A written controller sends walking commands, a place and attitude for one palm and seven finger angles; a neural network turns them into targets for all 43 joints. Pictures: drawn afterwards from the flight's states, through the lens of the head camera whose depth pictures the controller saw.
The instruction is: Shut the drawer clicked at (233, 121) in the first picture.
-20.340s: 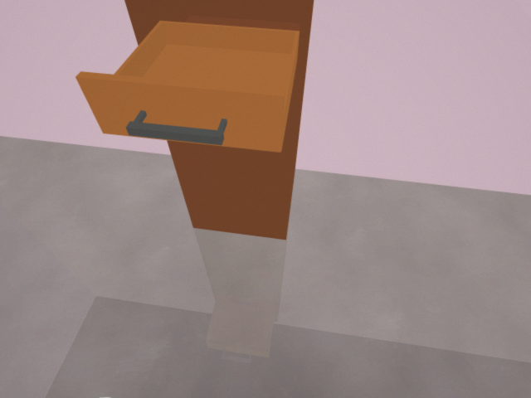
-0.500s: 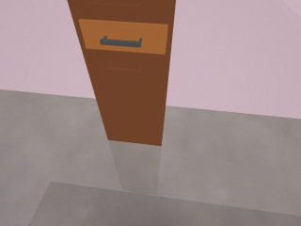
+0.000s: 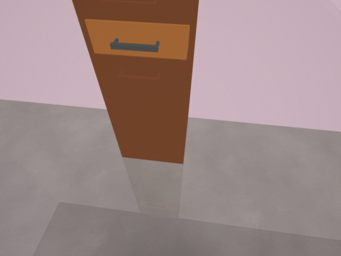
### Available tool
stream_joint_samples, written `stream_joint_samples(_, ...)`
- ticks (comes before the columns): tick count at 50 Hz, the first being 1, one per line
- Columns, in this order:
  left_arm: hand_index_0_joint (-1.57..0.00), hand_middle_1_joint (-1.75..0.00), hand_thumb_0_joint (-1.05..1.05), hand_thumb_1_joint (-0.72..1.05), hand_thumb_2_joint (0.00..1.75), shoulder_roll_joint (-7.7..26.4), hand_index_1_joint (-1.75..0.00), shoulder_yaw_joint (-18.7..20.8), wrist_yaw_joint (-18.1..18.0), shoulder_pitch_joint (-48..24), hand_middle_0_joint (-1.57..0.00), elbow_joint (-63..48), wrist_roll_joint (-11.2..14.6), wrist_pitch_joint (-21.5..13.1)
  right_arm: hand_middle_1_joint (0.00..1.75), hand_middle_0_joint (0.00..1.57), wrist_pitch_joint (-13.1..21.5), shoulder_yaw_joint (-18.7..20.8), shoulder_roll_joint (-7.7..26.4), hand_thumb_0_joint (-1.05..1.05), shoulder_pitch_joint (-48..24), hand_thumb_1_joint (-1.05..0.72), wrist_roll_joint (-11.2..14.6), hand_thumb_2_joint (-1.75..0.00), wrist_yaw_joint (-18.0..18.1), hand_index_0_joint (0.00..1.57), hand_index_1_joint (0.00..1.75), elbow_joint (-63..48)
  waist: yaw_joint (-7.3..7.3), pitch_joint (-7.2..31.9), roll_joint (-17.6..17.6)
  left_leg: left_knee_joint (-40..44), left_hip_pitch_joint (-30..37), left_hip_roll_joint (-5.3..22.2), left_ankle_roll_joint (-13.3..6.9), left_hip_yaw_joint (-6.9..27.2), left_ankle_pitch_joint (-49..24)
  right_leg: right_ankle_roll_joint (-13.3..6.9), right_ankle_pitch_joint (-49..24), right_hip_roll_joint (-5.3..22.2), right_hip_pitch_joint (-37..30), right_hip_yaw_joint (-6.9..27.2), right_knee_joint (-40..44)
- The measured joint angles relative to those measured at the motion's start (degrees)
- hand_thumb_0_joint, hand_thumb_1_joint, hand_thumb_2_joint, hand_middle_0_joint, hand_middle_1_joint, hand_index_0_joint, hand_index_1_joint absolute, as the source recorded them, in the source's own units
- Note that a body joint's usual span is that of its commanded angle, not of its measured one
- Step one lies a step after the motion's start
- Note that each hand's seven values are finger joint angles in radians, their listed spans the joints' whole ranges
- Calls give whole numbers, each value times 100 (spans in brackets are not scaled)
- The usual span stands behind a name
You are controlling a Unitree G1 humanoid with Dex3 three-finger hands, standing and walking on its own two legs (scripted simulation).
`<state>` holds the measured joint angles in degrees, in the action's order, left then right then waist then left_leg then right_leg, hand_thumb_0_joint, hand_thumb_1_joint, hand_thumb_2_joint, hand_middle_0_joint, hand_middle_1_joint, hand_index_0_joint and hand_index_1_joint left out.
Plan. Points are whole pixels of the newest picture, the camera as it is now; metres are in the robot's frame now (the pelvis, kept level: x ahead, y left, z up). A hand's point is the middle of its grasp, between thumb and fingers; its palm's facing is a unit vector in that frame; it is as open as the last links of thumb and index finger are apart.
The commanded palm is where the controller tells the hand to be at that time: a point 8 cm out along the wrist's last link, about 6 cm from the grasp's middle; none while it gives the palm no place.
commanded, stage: look to check the result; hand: left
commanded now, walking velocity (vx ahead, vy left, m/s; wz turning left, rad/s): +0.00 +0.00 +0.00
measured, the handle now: (135, 44) +0.81 +0.18 +0.09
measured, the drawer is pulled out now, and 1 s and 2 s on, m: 0.00 0.00 0.00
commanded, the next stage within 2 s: stand and wait in 0.08 s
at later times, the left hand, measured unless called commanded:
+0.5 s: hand out of the picture -0.01 +0.15 -0.18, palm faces +0.05 -0.98 -0.18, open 7.4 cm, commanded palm none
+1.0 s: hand out of the picture -0.01 +0.15 -0.18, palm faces +0.05 -0.98 -0.18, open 7.4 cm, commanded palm none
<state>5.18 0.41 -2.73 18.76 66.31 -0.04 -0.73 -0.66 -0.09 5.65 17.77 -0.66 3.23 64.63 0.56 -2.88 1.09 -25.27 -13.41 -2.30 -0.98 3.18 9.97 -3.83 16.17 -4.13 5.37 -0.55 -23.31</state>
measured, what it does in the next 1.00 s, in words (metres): stands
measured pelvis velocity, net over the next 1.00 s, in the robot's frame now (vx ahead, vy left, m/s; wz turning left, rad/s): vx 0.02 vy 0.00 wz -0.01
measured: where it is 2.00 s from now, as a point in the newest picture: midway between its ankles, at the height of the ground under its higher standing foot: outside the picture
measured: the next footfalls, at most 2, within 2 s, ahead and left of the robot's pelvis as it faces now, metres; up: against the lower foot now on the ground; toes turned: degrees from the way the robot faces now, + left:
none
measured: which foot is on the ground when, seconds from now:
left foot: down 0.00-1.00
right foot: down 0.00-1.00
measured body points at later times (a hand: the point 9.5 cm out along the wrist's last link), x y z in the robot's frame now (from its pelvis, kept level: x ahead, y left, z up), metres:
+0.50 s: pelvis +0.01 +0.00 +0.00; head +0.03 -0.01 +0.45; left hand -0.01 +0.20 -0.16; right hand -0.01 -0.21 -0.17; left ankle +0.04 +0.11 -0.74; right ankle -0.04 -0.08 -0.74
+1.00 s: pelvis +0.02 +0.00 +0.00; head +0.03 -0.01 +0.45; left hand -0.01 +0.20 -0.16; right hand +0.00 -0.21 -0.17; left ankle +0.04 +0.11 -0.74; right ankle -0.04 -0.08 -0.74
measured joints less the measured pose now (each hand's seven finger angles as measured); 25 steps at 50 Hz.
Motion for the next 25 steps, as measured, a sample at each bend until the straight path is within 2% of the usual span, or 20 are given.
stream_joint_samples(25, -20, -30, 0, 91, 90, 58, -29, 7, -7, -75, -20, -45, 8, -12, 30, 20, 20, 0, 62, 0, -52, -91, 10, -89, 17, 20, 30, 51, 1, -29, -41, 43, 135, 0, 10, -40, 112, -11, 74, 5, -144, 50, 84)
